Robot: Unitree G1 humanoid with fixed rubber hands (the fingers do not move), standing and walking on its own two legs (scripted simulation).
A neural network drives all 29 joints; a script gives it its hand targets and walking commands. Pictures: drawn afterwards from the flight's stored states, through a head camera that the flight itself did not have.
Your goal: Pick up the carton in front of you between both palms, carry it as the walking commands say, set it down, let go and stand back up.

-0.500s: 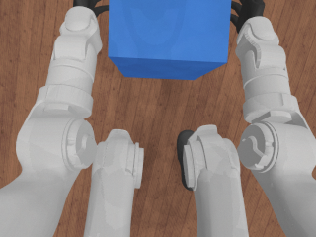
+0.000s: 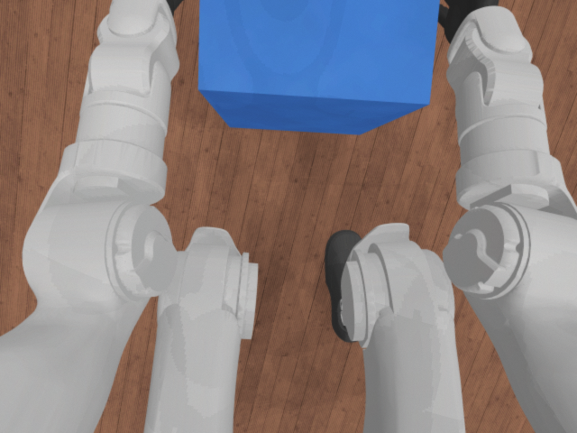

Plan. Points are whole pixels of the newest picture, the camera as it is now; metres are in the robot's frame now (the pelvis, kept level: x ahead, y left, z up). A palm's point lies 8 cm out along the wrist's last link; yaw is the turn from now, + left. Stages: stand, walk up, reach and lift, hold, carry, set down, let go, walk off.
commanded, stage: set down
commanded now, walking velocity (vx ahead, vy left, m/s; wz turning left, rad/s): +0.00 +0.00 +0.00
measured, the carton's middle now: (307, 34) +0.54 -0.04 -0.24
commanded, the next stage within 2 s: let go in 1.38 s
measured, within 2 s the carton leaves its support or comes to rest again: rests again in 0.06 s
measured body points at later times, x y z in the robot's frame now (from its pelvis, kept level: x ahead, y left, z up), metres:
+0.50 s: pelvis +0.00 -0.01 +0.00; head +0.36 -0.01 +0.26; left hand +0.57 +0.16 -0.14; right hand +0.56 -0.23 -0.15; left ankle +0.09 +0.11 -0.34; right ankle +0.12 -0.12 -0.34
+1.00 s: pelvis +0.01 -0.01 +0.13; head +0.35 -0.02 +0.43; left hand +0.58 +0.16 +0.02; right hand +0.55 -0.24 +0.02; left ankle +0.09 +0.11 -0.34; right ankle +0.12 -0.12 -0.34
